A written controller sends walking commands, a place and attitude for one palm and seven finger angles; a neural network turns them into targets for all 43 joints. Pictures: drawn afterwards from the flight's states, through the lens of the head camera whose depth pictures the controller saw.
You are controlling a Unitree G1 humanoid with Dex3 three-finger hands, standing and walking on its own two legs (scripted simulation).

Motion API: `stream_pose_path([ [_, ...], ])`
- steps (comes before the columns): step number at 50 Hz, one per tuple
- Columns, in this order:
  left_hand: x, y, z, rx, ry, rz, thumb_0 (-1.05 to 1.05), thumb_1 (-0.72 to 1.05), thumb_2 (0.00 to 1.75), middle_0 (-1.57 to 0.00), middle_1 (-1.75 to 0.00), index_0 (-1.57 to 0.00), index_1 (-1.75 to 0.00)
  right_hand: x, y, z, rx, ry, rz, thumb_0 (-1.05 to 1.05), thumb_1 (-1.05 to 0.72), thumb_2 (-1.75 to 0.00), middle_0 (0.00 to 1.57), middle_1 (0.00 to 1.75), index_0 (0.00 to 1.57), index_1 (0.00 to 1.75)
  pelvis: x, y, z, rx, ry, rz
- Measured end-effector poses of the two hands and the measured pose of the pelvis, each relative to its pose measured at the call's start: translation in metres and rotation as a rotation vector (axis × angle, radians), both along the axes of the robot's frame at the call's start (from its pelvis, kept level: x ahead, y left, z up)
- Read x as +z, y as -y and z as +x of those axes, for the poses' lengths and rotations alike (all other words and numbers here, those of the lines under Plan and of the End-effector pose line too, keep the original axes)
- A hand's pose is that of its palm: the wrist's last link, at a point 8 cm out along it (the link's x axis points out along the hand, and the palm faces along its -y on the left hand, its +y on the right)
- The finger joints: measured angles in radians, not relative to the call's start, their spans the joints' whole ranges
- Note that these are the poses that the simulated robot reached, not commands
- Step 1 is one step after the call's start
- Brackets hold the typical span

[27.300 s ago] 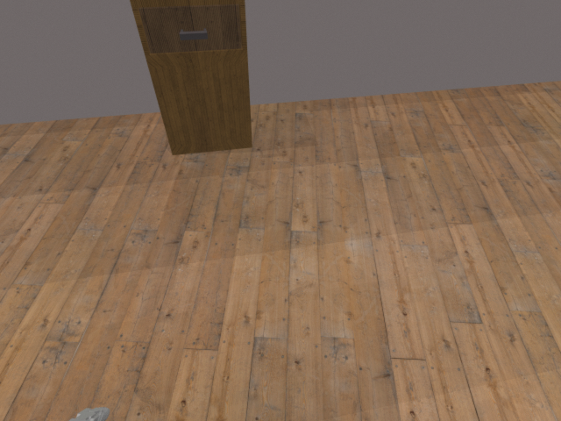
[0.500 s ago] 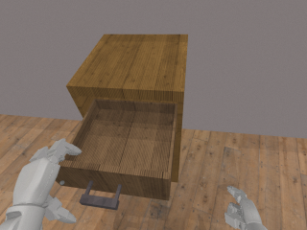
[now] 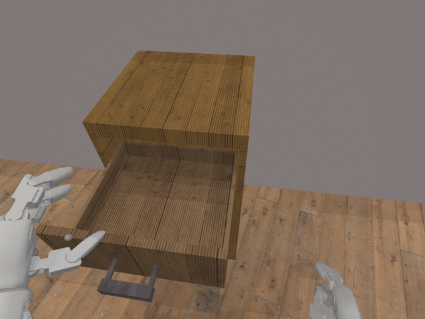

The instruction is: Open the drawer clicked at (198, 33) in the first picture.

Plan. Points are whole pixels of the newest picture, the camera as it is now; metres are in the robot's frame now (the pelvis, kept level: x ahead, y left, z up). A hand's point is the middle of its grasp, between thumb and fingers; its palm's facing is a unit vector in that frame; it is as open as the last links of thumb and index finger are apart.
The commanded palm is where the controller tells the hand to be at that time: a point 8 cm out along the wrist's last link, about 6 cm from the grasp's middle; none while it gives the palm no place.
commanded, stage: draw the hand back to the body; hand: left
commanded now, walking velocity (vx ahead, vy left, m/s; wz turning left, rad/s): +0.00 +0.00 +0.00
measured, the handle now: (130, 278) +0.22 +0.22 -0.11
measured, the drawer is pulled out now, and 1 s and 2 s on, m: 0.30 0.30 0.30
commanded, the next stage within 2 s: step back with the hand held close in 0.44 s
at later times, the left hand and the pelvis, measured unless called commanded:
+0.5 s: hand (54, 235) +0.18 +0.24 +0.16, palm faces +0.39 -0.81 -0.43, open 7.5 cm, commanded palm +0.13 +0.28 +0.18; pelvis +0.00 +0.00 +0.00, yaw +1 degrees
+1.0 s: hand (33, 267) +0.14 +0.24 +0.16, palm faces +0.35 -0.79 -0.51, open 7.4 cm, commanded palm +0.08 +0.28 +0.18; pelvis -0.05 +0.00 -0.01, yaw +0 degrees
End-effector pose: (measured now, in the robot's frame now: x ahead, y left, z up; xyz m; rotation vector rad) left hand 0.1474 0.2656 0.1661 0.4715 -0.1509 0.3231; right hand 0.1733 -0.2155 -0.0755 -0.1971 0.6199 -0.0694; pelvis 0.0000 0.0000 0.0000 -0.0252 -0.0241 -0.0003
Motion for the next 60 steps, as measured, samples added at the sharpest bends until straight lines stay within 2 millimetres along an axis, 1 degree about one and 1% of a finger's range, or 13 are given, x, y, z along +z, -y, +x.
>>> stream_pose_path([
  [9, 0.014, -0.007, -0.003, 0.030, 0.051, 0.033, 0.00, 0.49, 0.72, -0.24, -0.56, -0.24, -0.56, 0.003, -0.005, 0.009, 0.007, 0.023, 0.015, 0.01, -0.91, -0.90, 0.20, 0.30, 0.20, 0.30, 0.000, 0.000, 0.000, 0.003, -0.001, 0.000],
  [17, 0.013, -0.008, -0.005, 0.037, 0.048, 0.024, 0.01, 0.75, 0.84, -0.22, -0.39, -0.22, -0.39, 0.002, -0.013, 0.010, 0.025, 0.021, 0.032, 0.01, -0.91, -0.90, 0.20, 0.30, 0.20, 0.30, 0.000, -0.001, 0.000, 0.007, -0.003, 0.000],
  [22, 0.014, -0.008, -0.007, 0.037, 0.043, 0.028, 0.01, 0.83, 0.87, -0.21, -0.34, -0.22, -0.34, -0.001, -0.015, 0.008, 0.027, 0.013, 0.038, 0.01, -0.91, -0.90, 0.20, 0.30, 0.20, 0.30, 0.000, -0.002, 0.000, 0.008, -0.003, 0.001],
  [28, 0.014, -0.009, -0.007, 0.044, 0.044, 0.027, 0.01, 0.87, 0.89, -0.21, -0.31, -0.21, -0.31, -0.002, -0.015, 0.006, 0.024, 0.004, 0.038, 0.01, -0.91, -0.90, 0.21, 0.30, 0.20, 0.30, 0.000, -0.003, -0.001, 0.009, -0.002, 0.001],
  [31, 0.022, -0.013, -0.006, 0.042, 0.080, 0.078, 0.01, 0.88, 0.89, -0.21, -0.30, -0.21, -0.31, -0.002, -0.012, 0.003, 0.021, -0.010, 0.019, 0.01, -0.91, -0.90, 0.21, 0.30, 0.20, 0.30, -0.001, -0.002, -0.004, 0.014, -0.011, 0.004],
  [33, 0.027, -0.015, -0.005, 0.039, 0.106, 0.109, 0.01, 0.88, 0.89, -0.21, -0.30, -0.21, -0.31, -0.001, -0.008, -0.001, 0.012, -0.023, 0.002, 0.01, -0.91, -0.90, 0.21, 0.30, 0.20, 0.30, -0.001, -0.001, -0.008, 0.017, -0.022, 0.008],
  [35, 0.027, -0.015, -0.004, 0.026, 0.108, 0.120, 0.01, 0.88, 0.90, -0.21, -0.30, -0.21, -0.30, -0.001, -0.003, -0.005, -0.007, -0.033, -0.010, 0.01, -0.91, -0.90, 0.21, 0.30, 0.20, 0.30, -0.002, -0.002, -0.013, 0.020, -0.034, 0.010],
  [39, 0.015, -0.010, -0.009, -0.022, 0.057, 0.109, 0.01, 0.89, 0.90, -0.21, -0.30, -0.21, -0.30, 0.000, 0.009, -0.018, -0.059, -0.047, -0.026, 0.01, -0.91, -0.90, 0.21, 0.30, 0.20, 0.30, -0.005, -0.005, -0.022, 0.024, -0.052, 0.016],
  [43, 0.006, -0.011, -0.022, -0.060, 0.014, 0.112, 0.01, 0.89, 0.90, -0.21, -0.30, -0.21, -0.30, 0.002, 0.016, -0.036, -0.096, -0.062, -0.044, 0.01, -0.91, -0.90, 0.21, 0.30, 0.20, 0.30, -0.007, -0.007, -0.033, 0.016, -0.052, 0.027],
  [48, 0.011, -0.015, -0.041, -0.047, 0.053, 0.137, 0.02, 0.88, 0.90, -0.21, -0.30, -0.22, -0.30, 0.002, 0.015, -0.056, -0.092, -0.067, -0.061, 0.01, -0.91, -0.90, 0.20, 0.30, 0.20, 0.30, -0.010, -0.005, -0.046, 0.011, -0.040, 0.040],
  [52, 0.018, -0.013, -0.053, -0.019, 0.116, 0.137, 0.02, 0.88, 0.90, -0.21, -0.30, -0.22, -0.30, -0.003, 0.012, -0.068, -0.073, -0.061, -0.045, 0.01, -0.91, -0.90, 0.20, 0.30, 0.20, 0.30, -0.012, -0.002, -0.055, 0.007, -0.029, 0.044],
  [56, 0.018, -0.007, -0.059, -0.010, 0.156, 0.112, 0.01, 0.88, 0.90, -0.21, -0.30, -0.21, -0.30, -0.007, 0.011, -0.079, -0.060, -0.062, -0.023, 0.01, -0.91, -0.90, 0.21, 0.30, 0.20, 0.30, -0.014, 0.002, -0.064, 0.003, -0.032, 0.038],
  [60, 0.016, -0.002, -0.063, -0.027, 0.156, 0.097, 0.01, 0.89, 0.90, -0.21, -0.30, -0.21, -0.30, -0.007, 0.014, -0.091, -0.061, -0.076, -0.027, 0.01, -0.91, -0.90, 0.21, 0.30, 0.20, 0.30, -0.013, 0.002, -0.074, 0.006, -0.045, 0.032],
])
